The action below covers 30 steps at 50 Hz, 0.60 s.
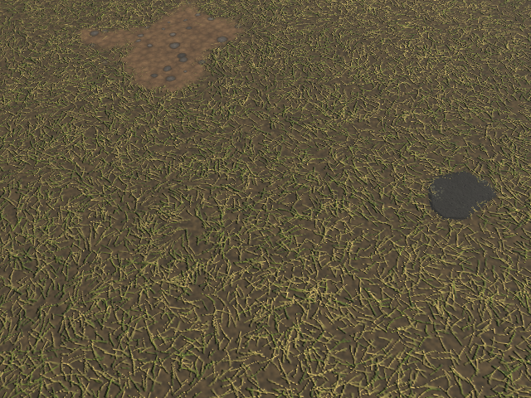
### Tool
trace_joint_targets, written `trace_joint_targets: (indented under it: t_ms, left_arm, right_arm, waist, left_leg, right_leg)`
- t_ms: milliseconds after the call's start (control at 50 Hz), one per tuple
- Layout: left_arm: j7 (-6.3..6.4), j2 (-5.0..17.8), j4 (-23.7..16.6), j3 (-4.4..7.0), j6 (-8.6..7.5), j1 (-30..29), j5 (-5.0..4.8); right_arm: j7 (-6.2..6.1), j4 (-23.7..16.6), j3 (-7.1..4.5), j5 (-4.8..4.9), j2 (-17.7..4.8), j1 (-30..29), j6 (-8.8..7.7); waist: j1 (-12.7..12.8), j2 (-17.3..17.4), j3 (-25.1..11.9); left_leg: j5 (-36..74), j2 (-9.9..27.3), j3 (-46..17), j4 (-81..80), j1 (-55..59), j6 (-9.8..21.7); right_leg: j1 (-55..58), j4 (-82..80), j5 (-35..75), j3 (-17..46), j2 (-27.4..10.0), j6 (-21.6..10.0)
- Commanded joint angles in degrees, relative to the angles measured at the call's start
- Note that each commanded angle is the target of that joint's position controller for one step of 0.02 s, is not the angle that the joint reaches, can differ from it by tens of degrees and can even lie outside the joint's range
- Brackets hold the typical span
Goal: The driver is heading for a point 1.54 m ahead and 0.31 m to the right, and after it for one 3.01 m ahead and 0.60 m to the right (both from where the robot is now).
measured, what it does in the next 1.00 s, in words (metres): goes down: left foot 0.15 m lower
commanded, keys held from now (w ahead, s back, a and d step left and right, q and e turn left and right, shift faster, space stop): w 0.58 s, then w+e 0.42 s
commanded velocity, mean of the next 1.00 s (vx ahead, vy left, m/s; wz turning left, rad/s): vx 0.50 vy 0.00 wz -0.13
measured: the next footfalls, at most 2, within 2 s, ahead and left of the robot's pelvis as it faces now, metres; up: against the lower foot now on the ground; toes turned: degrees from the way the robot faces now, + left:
left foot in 0.56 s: +0.50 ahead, +0.18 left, -0.15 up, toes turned +4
right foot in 1.04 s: +0.71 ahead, -0.02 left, -0.15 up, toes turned -17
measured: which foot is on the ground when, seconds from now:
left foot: up 0.00-0.54, down 0.56-1.00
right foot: down 0.00-0.56, up 0.58-1.00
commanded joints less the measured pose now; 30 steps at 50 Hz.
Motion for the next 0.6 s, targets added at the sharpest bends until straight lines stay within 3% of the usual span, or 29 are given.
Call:
trace_joint_targets:
  t_ms: [20,100,140,160,200,220,260,280,320,380,420,460,480,500,520,540,560,580,600]
  left_arm:
    - [0.27,6.3,-1.5,0.78,-1.86,4.1,-0.46]
    - [0.81,7.4,0.0,0.83,-0.77,9.2,-0.32]
    - [0.94,7.6,0.4,0.90,-1.01,12.0,0.53]
    - [0.94,7.6,0.5,0.86,-1.06,12.7,0.51]
    - [1.51,6.1,2.4,0.55,-1.56,16.0,0.23]
    - [1.76,7.1,2.2,0.69,-1.97,15.8,0.18]
    - [2.32,7.6,2.9,0.90,-2.42,18.0,0.71]
    - [2.57,7.8,2.6,0.94,-2.55,16.1,0.83]
    - [2.75,6.6,2.7,0.58,-2.75,15.2,1.38]
    - [2.89,7.0,2.9,0.50,-3.48,15.9,1.51]
    - [2.61,6.7,2.7,0.32,-3.36,15.9,2.00]
    - [3.00,6.5,3.3,0.00,-2.16,16.3,2.30]
    - [3.29,6.4,3.4,-0.25,-1.69,16.7,2.66]
    - [3.57,6.6,3.6,-0.50,-1.34,17.0,3.13]
    - [3.73,7.5,3.8,-0.39,-0.98,16.9,3.42]
    - [3.74,8.4,4.4,0.02,-0.61,16.6,2.59]
    - [3.64,8.9,4.8,0.51,0.07,15.2,0.76]
    - [3.50,5.3,4.9,0.67,0.18,16.4,-0.13]
    - [4.39,3.9,4.4,0.28,-0.30,26.8,-4.04]
  right_arm:
    - [0.61,-1.2,-1.02,-0.41,-3.0,4.3,1.83]
    - [1.95,-4.4,-0.97,-1.05,-3.0,-4.4,2.92]
    - [2.08,-4.0,-1.39,-0.43,-4.2,-4.9,3.09]
    - [2.27,-4.4,-1.46,-0.67,-4.6,-6.6,3.03]
    - [2.34,-6.1,-1.84,-0.97,-5.4,-12.3,2.38]
    - [2.32,-6.9,-2.09,-0.56,-6.1,-14.3,1.62]
    - [2.22,-7.6,-2.09,-0.89,-6.1,-17.6,0.89]
    - [2.32,-8.6,-1.77,-1.03,-5.6,-19.1,0.70]
    - [2.84,-9.1,-1.69,-1.18,-5.3,-19.9,0.59]
    - [3.19,-11.4,-1.41,-1.33,-5.0,-22.6,0.15]
    - [3.15,-12.6,-0.87,-0.64,-4.3,-25.1,-0.41]
    - [3.29,-12.8,-0.52,0.24,-3.8,-24.9,-0.52]
    - [3.15,-12.1,-0.43,0.21,-3.9,-23.1,-0.68]
    - [2.94,-10.9,-0.50,-0.11,-4.3,-19.4,-0.80]
    - [2.30,-8.4,-0.76,-0.57,-5.0,-12.8,-0.96]
    - [1.66,-4.9,-1.40,-1.47,-6.7,-3.1,-1.09]
    - [1.42,-0.8,-2.41,-2.70,-9.0,8.6,-1.35]
    - [1.97,1.6,-3.28,-2.73,-13.6,12.7,-1.66]
    - [2.47,0.9,-3.09,-1.47,-14.8,16.1,-2.35]
  waist:
    - [-1.9,-3.8,-0.7]
    - [0.2,-3.9,0.8]
    - [0.8,-4.0,-0.5]
    - [1.2,-3.8,0.5]
    - [2.3,-4.2,3.2]
    - [2.5,-4.1,3.3]
    - [4.0,-5.1,3.6]
    - [3.3,-4.3,4.9]
    - [3.4,-4.4,5.0]
    - [4.8,-3.5,6.6]
    - [6.6,-2.4,7.1]
    - [7.3,-2.6,7.0]
    - [7.0,-1.7,6.5]
    - [6.2,-0.8,4.6]
    - [3.7,-0.4,1.8]
    - [0.1,0.6,-3.2]
    - [-6.6,3.9,-7.6]
    - [-5.8,12.9,-10.1]
    - [-1.0,17.1,-22.3]
  left_leg:
    - [4.5,3.7,-2.3,-3.6,-6.1,-1.4]
    - [11.9,4.8,-0.1,-10.0,-13.4,-3.3]
    - [17.2,4.9,0.1,-7.8,-16.2,-2.8]
    - [18.5,5.1,-0.1,-7.9,-18.2,-2.7]
    - [21.2,6.2,-2.5,-9.4,-25.6,-3.0]
    - [22.6,5.4,-1.9,-14.0,-27.4,-2.9]
    - [24.8,4.7,-1.4,-15.6,-30.0,-3.2]
    - [28.2,4.7,-1.1,-21.0,-27.2,-3.6]
    - [34.1,5.2,-0.6,-24.1,-23.3,-3.2]
    - [39.2,5.6,-0.6,-28.5,-22.3,-1.3]
    - [41.9,4.7,1.4,-34.3,-17.3,-0.7]
    - [43.6,4.8,2.2,-38.4,-11.9,-0.2]
    - [43.8,5.0,1.9,-41.4,-9.6,0.0]
    - [45.0,5.0,1.9,-44.2,-5.8,0.3]
    - [45.4,4.2,2.6,-46.5,-0.5,0.6]
    - [45.3,2.5,4.5,-47.0,10.6,0.9]
    - [48.5,3.8,5.0,-49.9,25.9,1.2]
    - [66.5,10.9,-0.7,-37.6,40.0,1.8]
    - [93.3,23.1,-10.3,-16.8,61.1,5.4]
  right_leg:
    - [3.8,-14.6,11.4,16.2,-16.1,-7.3]
    - [7.0,-16.5,14.7,12.7,-15.0,-6.5]
    - [9.8,-15.6,12.1,12.3,-15.1,-7.2]
    - [10.1,-15.7,9.8,12.7,-15.1,-7.4]
    - [15.6,-14.5,9.8,14.2,-16.0,-7.1]
    - [17.5,-14.3,7.3,13.3,-14.8,-6.4]
    - [20.8,-11.9,10.4,13.5,-15.3,-6.5]
    - [16.8,-11.6,6.8,11.7,-13.7,-6.0]
    - [14.2,-8.6,5.4,11.1,-13.8,-6.2]
    - [13.3,-3.5,2.9,11.6,-14.7,-6.5]
    - [11.6,0.2,1.6,10.5,-13.2,-5.3]
    - [11.2,5.1,2.6,9.4,-12.6,-4.1]
    - [12.9,8.7,4.5,9.3,-12.0,-3.6]
    - [14.5,14.3,7.5,9.0,-10.9,-3.3]
    - [16.5,23.0,12.9,8.9,-9.9,-3.5]
    - [14.5,35.8,17.2,8.4,-8.4,-3.5]
    - [6.3,55.3,12.8,5.6,-5.6,-2.3]
    - [-12.4,79.4,-35.0,4.4,2.3,-0.3]
    - [-29.3,87.6,-38.4,13.1,1.3,0.6]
